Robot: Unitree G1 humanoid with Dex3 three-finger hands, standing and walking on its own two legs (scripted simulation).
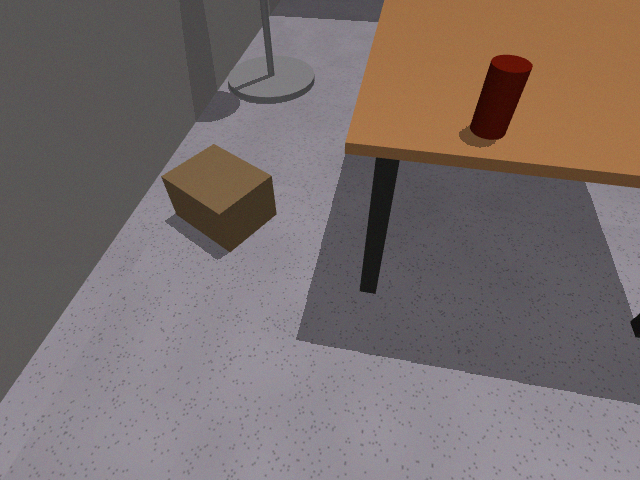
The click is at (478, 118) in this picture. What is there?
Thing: squat round
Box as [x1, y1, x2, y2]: [470, 55, 532, 139]
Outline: 524,58 514,55 499,55 492,58 470,125 470,129 476,135 489,139 499,138 504,135 532,66 531,63
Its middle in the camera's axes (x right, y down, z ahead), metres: +0.40 -0.31 +0.86
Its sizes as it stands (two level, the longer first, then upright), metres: 0.081 0.081 0.156
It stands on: a support 0.72 m high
